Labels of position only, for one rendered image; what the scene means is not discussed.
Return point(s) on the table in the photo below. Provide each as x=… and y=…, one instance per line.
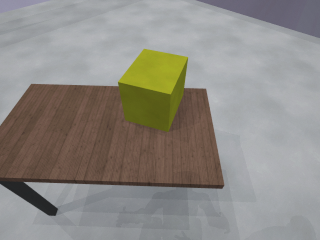
x=77, y=134

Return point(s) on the carton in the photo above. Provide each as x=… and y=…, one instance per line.
x=152, y=88

